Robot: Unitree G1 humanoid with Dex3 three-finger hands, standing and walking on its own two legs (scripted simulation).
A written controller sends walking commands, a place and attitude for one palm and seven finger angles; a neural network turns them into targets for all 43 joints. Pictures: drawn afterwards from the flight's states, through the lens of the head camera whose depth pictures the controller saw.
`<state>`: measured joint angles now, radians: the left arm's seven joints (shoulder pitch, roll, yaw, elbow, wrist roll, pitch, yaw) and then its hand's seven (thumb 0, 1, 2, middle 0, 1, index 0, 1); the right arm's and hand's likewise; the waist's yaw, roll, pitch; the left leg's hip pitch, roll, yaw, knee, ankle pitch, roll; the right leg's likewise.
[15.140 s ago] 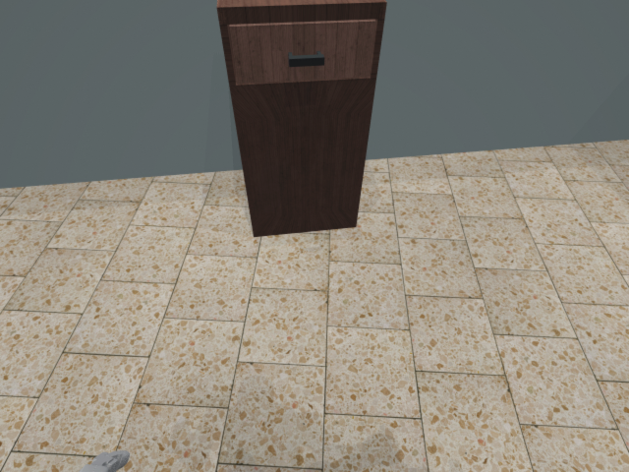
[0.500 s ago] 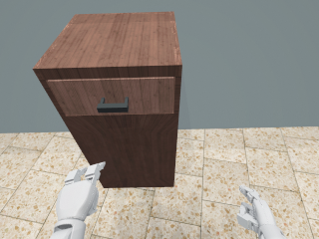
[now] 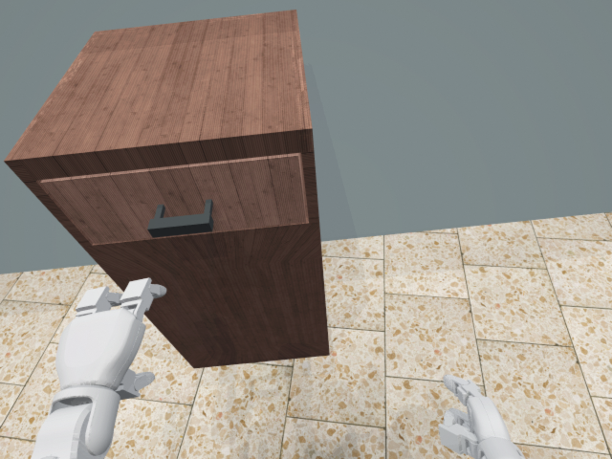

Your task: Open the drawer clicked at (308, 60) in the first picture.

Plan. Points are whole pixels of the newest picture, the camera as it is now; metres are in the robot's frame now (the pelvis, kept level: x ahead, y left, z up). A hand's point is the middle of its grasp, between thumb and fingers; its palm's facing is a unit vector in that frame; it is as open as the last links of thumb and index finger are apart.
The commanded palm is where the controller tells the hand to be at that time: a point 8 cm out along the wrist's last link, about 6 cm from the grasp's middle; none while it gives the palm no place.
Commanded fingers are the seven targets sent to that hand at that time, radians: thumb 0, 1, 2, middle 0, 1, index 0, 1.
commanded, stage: raise the hand with hooked fingers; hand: left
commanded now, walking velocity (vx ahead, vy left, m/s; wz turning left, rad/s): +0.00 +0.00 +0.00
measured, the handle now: (183, 216) +0.47 +0.26 +0.02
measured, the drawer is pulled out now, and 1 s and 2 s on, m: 0.00 0.00 0.00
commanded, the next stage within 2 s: move the hooked fingers above the handle in 1.00 s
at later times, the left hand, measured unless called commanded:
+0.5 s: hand (62, 264) +0.30 +0.32 +0.13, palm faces +0.20 -0.09 -0.98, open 13.7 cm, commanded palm +0.26 +0.32 +0.18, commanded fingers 0.00 -0.50 0.30 -0.30 -1.20 -0.30 -1.20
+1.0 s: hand (11, 275) +0.27 +0.36 +0.14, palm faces +0.18 -0.07 -0.98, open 13.8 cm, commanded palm +0.23 +0.36 +0.19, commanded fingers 0.00 -0.50 0.30 -0.30 -1.20 -0.30 -1.20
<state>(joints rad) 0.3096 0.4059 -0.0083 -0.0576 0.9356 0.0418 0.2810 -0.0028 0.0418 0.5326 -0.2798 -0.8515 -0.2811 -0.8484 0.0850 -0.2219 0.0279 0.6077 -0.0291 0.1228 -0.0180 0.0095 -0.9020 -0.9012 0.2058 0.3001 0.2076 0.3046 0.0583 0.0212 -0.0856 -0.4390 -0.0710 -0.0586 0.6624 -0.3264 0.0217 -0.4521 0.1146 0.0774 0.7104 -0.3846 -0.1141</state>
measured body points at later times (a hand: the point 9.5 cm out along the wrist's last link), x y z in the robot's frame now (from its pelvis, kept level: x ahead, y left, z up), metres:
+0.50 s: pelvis -0.01 +0.08 +0.01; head -0.01 +0.05 +0.46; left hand +0.28 +0.32 +0.18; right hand +0.23 -0.12 -0.07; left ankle -0.02 +0.15 -0.72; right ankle -0.03 -0.04 -0.72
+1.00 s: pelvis -0.04 +0.11 +0.02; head -0.02 +0.09 +0.47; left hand +0.26 +0.36 +0.19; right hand +0.14 -0.10 -0.10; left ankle -0.02 +0.15 -0.72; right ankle -0.03 -0.04 -0.72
